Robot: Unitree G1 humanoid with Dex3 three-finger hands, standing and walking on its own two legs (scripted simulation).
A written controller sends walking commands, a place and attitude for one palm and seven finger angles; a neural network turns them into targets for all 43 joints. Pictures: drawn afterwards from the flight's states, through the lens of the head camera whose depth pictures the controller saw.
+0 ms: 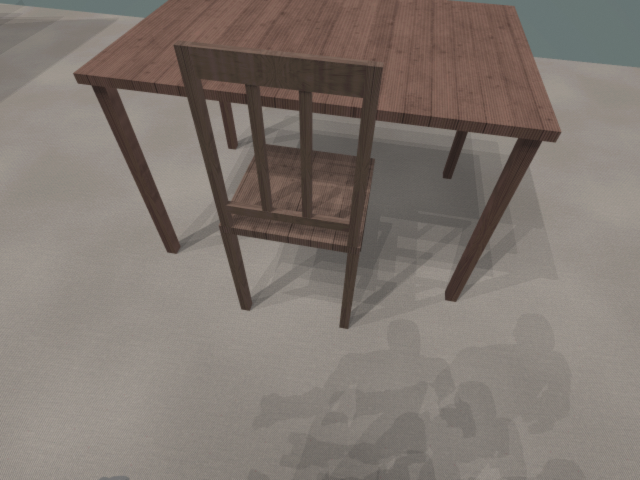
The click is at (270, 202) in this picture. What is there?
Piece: chair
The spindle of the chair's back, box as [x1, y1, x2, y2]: [245, 84, 272, 211]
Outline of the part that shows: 245,84 262,210 270,211 272,206 259,86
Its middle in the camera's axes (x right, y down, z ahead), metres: -0.14 -0.19 +0.86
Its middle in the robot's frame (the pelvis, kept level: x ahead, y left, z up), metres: +0.76 +0.17 -0.06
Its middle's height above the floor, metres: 0.71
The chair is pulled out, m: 0.00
